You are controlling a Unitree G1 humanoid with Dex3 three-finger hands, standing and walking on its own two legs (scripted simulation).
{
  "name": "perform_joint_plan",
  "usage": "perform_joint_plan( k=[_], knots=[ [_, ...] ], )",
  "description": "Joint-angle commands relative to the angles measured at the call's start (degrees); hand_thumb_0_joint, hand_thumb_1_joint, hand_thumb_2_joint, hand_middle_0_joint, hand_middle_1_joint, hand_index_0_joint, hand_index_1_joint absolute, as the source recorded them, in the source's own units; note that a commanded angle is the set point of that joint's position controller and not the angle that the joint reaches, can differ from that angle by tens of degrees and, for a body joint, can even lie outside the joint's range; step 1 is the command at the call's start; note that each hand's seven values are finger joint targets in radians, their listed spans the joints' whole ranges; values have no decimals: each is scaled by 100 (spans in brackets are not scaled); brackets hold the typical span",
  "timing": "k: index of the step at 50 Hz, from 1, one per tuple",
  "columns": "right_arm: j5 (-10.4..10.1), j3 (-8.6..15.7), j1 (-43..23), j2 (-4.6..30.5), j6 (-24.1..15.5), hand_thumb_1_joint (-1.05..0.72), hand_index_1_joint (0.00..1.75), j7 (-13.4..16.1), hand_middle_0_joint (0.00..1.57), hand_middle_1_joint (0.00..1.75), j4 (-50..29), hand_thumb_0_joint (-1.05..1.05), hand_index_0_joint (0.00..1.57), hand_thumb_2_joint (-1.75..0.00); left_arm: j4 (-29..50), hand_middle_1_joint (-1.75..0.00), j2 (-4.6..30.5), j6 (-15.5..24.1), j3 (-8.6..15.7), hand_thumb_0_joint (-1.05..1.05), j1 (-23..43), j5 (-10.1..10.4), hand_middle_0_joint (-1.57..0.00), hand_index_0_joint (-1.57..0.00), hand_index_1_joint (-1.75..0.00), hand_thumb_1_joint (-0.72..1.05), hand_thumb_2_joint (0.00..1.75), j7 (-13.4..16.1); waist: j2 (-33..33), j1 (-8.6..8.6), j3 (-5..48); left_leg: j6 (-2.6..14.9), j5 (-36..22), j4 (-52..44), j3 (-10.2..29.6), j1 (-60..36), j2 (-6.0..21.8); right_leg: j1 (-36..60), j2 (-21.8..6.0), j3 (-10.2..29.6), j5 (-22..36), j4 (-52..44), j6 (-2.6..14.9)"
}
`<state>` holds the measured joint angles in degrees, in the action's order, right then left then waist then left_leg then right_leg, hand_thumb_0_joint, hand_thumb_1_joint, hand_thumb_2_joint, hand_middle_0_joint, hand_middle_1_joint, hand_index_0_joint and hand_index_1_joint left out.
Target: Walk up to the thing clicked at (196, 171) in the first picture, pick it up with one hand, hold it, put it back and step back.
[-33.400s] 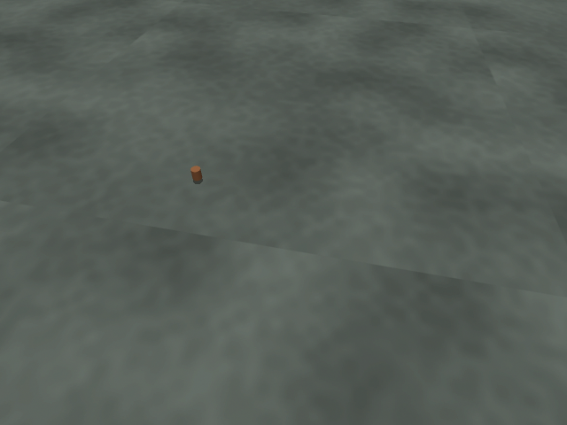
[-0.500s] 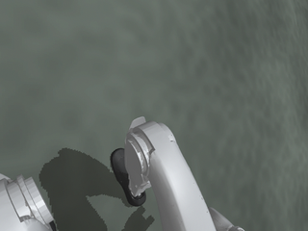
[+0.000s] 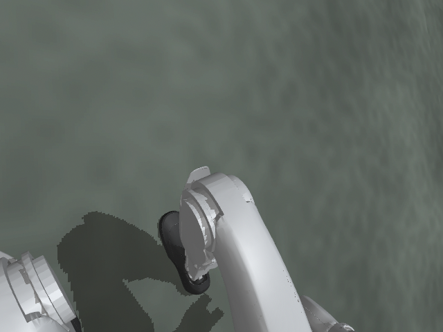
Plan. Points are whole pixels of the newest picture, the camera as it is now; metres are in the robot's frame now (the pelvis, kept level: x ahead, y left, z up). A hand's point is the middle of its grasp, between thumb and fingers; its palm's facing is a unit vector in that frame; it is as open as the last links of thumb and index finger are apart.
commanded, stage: close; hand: left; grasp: from above
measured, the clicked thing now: out of the picture +0.48 +0.36 -0.28
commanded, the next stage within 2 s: settle in 0.40 s
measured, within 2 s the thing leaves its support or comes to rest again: leaves its support in 0.70 s
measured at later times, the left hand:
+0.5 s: hand out of the picture +0.46 +0.35 -0.26, palm faces -0.44 -0.18 -0.88, open 6.6 cm
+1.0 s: hand out of the picture +0.47 +0.37 -0.21, palm faces -0.41 -0.17 -0.90, open 6.6 cm
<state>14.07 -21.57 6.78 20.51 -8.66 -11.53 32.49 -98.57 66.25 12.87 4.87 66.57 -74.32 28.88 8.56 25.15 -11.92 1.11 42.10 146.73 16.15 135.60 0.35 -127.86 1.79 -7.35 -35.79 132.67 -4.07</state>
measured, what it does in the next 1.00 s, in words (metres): stands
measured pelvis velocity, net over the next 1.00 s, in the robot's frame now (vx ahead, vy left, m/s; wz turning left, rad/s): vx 0.00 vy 0.00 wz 0.02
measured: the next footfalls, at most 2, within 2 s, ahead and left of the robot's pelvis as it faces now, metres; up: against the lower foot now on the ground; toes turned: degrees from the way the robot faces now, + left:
none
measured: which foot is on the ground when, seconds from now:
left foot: down 0.00-1.00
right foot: down 0.00-1.00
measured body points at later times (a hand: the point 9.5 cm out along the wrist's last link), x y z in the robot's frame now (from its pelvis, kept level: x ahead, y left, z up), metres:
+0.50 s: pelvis +0.00 +0.00 +0.00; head +0.29 +0.15 +0.31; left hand +0.48 +0.36 -0.20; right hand +0.05 -0.24 -0.05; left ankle +0.05 +0.12 -0.27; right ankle +0.13 -0.14 -0.27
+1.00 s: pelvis +0.00 +0.00 +0.00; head +0.27 +0.15 +0.33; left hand +0.49 +0.38 -0.16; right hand +0.05 -0.26 -0.04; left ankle +0.05 +0.12 -0.27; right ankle +0.13 -0.14 -0.27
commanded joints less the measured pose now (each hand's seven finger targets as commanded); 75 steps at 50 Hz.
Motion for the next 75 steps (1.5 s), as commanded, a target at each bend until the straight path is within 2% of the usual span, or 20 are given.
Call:
perform_joint_plan(
  k=[1, 4, 8, 13, 15, 17, 25, 28, 30, 32, 35, 37, 44, 50, 54, 56, 60, 65, 68, 75],
  knots=[
    [-3, 569, 1127, 1982, 14, -89, 30, 96, 20, 30, 187, 0, 20, -90, 940, -59, 1304, 120, 141, 0, 1393, -5, -73, -81, -51, 47, 28, 184, -3568, 303, 3730, -206, -1840, -1619, -463, -3298, 297, 1878, 127, -840, 1519, -789, 483],
    [9, 573, 1045, 1947, 42, -89, 30, 81, 20, 30, 210, 0, 20, -90, 544, -58, 848, 115, -44, 0, 1312, 85, -74, -82, -50, 50, 26, 218, -3393, 437, 3454, -221, -1740, -1619, -410, -2994, 306, 1786, 162, -917, 1472, -781, 497],
    [2, 570, 1020, 1946, 43, -89, 30, 92, 20, 30, 221, 0, 20, -90, 699, -57, 1184, 124, 60, 0, 1374, -29, -83, -90, -49, 60, 28, 254, -3598, 284, 3467, -251, -1669, -1714, -415, -3140, 315, 1679, 147, -889, 1369, -758, 503],
    [9, 528, 1017, 1935, 2, -89, 30, 87, 20, 30, 245, 0, 20, -90, 513, -55, 975, 94, -49, 0, 1237, 48, -88, -95, -47, 66, 26, 291, -3379, 394, 3273, -201, -1586, -1665, -444, -2987, 299, 1721, 146, -879, 1383, -810, 471],
    [15, 534, 1047, 1960, 9, -89, 30, 84, 20, 30, 252, 0, 20, -90, 852, -53, 1226, 117, 104, 0, 1457, 18, -91, -98, -46, 70, 26, 309, -3541, 322, 3576, -233, -1708, -1703, -398, -3133, 325, 1755, 145, -882, 1451, -792, 479],
    [12, 521, 972, 1928, -5, -89, 30, 96, 20, 30, 231, 0, 20, -90, 456, -52, 1136, 82, 12, 0, 1204, 39, -94, -101, -45, 72, 26, 292, -3358, 357, 3298, -187, -1436, -1679, -467, -2858, 303, 1798, 153, -851, 1287, -843, 471],
    [-15, 531, 1117, 1909, -5, -89, 30, 127, 20, 30, 300, 0, 20, -90, 874, -48, 1244, 64, 79, 0, 1515, 42, -100, -106, -41, 80, 24, 317, -3565, 332, 3651, -205, -1704, -1696, -451, -3141, 307, 1843, 136, -837, 1504, -788, 470],
    [-31, 514, 1050, 1907, -4, -90, 30, 125, 20, 30, 252, 0, 20, -90, 430, -48, 1014, -20, -38, 0, 1258, 90, -98, -105, -41, 70, 26, 252, -3248, 422, 3312, -165, -1506, -1645, -492, -2795, 289, 1785, 168, -855, 1384, -851, 464],
    [-35, 532, 1080, 1969, 17, -91, 30, 151, 20, 30, 265, 0, 20, -90, 1022, -47, 1395, -12, 127, 0, 1669, 83, -100, -106, -41, 70, 27, 236, -3617, 338, 3699, -188, -1624, -1662, -512, -3015, 285, 1893, 136, -820, 1450, -879, 494],
    [-53, 610, 1113, 1983, 31, -91, 30, 162, 20, 30, 284, 0, 20, -90, 1216, -46, 1502, -56, 244, 0, 1604, 24, -99, -105, -40, 68, 26, 162, -3915, 223, 3854, -242, -1843, -1661, -516, -3305, 300, 1760, 106, -815, 1509, -811, 532],
    [-41, 603, 1131, 1862, 78, -91, 30, 107, 20, 30, 240, 0, 20, -90, 711, -47, 1047, -146, 89, 0, 1146, 91, -102, -109, -41, 75, 26, 22, -3538, 309, 3612, -198, -1811, -1624, -570, -3009, 271, 1865, 148, -819, 1543, -849, 499],
    [-78, 664, 1199, 1953, 134, -90, 30, 132, 20, 30, 219, 0, 20, -90, 1455, -49, 1433, -142, 350, 0, 1417, 75, -104, -110, -42, 77, 29, -56, -3835, 118, 4086, -247, -2115, -1646, -535, -3315, 269, 1908, 99, -805, 1685, -849, 544],
    [-140, 1033, 1283, 1989, 288, -91, 30, 123, 20, 30, 163, 0, 20, -90, 1934, -52, 1215, -212, 496, 0, 1180, 116, -109, -115, -46, 83, 35, -448, -4000, -73, 4170, -257, -1877, -1756, -642, -3300, 191, 1691, 86, -743, 1380, -888, 638],
    [-293, 1351, 1522, 1888, 429, -91, 30, 120, 20, 30, 170, 0, 20, -90, 2491, -51, 578, -286, 342, 0, 1205, 199, -111, -117, -45, 86, 34, -905, -3768, -93, 4271, -210, -1775, -1841, -722, -3265, 118, 1460, 40, -660, 1314, -1001, 647],
    [-424, 1555, 1548, 1827, 545, -90, 30, 144, 20, 30, 150, 0, 20, -90, 3078, -50, 189, -278, 98, 0, 1396, 294, -110, -117, -43, 88, 30, -1173, -4004, -287, 4656, -262, -1990, -2019, -708, -3647, 66, 1297, -23, -603, 1414, -934, 691],
    [-464, 1586, 1663, 1782, 656, -90, 30, 150, 20, 30, 193, 0, 20, -90, 2582, -52, 170, -353, 169, 0, 993, 290, -109, -116, -45, 87, 31, -1300, -3643, -277, 4488, -215, -1764, -2040, -718, -3361, 37, 1218, -28, -575, 1218, -944, 692],
    [-531, 1679, 1549, 1669, 815, -90, 30, 239, 20, 30, 21, 0, 20, -90, 3510, -49, 37, -288, 12, 0, 1796, 291, -113, -119, -42, 90, 30, -1471, -3758, -351, 4882, -176, -1748, -2118, -892, -3427, -23, 1352, -56, -455, 1285, -1067, 708],
    [-582, 1742, 1611, 1593, 949, -90, 30, 359, 20, 30, 49, 0, 20, -90, 2854, -51, -221, -362, -94, 0, 1408, 331, -109, -116, -44, 87, 30, -1638, -3317, -337, 4642, -132, -1512, -2257, -930, -3258, -61, 1322, -69, -421, 1087, -1212, 705],
    [-610, 1731, 1526, 1541, 1018, -90, 30, 436, 20, 30, 9, 0, 20, -90, 3141, -51, 15, -348, -29, 0, 1696, 328, -109, -115, -45, 84, 31, -1677, -3411, -483, 4922, -111, -1404, -2354, -1011, -3261, -81, 1418, -73, -356, 994, -1227, 714],
    [-631, 1725, 1572, 1446, 1074, -90, 30, 569, 20, 30, 21, 0, 20, -90, 3158, -50, 4, -332, -25, 0, 1824, 390, -106, -113, -44, 81, 30, -1736, -3219, -455, 5055, -69, -1422, -2379, -1121, -3235, -106, 1597, -73, -291, 976, -1372, 700]
  ],
)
